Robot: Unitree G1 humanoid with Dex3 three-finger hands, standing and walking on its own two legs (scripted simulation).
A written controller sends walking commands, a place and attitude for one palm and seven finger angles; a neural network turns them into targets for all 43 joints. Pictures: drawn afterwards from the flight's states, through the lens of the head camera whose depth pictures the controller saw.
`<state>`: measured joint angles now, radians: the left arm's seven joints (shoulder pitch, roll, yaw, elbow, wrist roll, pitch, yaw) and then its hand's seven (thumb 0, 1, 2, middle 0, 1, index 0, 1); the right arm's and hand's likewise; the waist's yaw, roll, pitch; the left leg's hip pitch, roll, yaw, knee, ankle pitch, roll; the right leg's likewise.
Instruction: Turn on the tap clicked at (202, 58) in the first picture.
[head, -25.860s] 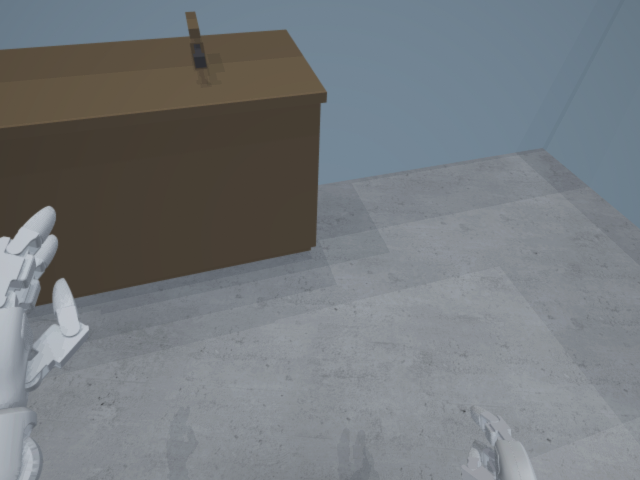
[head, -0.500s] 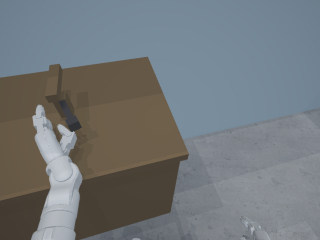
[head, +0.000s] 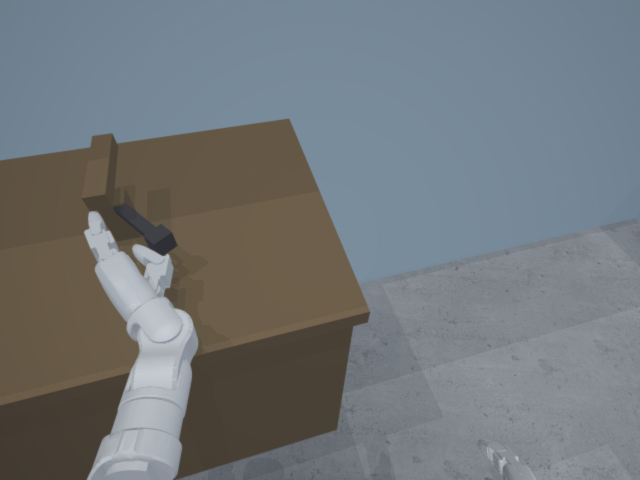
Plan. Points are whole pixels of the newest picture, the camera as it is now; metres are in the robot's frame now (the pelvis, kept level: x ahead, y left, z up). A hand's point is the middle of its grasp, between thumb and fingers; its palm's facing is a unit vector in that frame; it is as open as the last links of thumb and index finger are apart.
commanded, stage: push the lever round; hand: left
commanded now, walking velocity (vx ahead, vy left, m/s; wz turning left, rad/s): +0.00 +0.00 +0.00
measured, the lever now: (160, 240) +0.40 +0.23 +0.08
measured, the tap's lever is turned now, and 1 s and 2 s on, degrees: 34 58 75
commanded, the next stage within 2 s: lift the hand up off the lever in 1.42 s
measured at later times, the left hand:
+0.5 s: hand (181, 250) +0.39 +0.20 +0.07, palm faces +0.77 -0.63 -0.07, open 7.7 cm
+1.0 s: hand (199, 236) +0.42 +0.19 +0.07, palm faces +0.81 -0.58 -0.10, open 7.6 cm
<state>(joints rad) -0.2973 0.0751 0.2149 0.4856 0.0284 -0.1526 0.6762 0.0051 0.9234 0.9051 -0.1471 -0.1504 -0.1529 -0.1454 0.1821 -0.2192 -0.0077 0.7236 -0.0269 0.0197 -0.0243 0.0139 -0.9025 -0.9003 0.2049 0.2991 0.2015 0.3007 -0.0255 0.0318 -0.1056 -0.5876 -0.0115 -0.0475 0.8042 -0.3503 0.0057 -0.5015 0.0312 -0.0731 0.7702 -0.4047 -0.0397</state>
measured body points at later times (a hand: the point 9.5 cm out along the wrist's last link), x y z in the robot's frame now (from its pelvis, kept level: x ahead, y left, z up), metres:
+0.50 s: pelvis +0.00 +0.00 +0.00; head +0.03 +0.00 +0.45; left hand +0.35 +0.23 +0.08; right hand +0.13 -0.25 -0.12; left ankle +0.03 +0.11 -0.71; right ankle -0.01 -0.10 -0.71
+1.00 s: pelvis +0.00 -0.01 -0.01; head +0.03 -0.01 +0.44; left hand +0.37 +0.21 +0.08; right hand +0.11 -0.24 -0.14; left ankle +0.03 +0.11 -0.71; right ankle -0.01 -0.10 -0.71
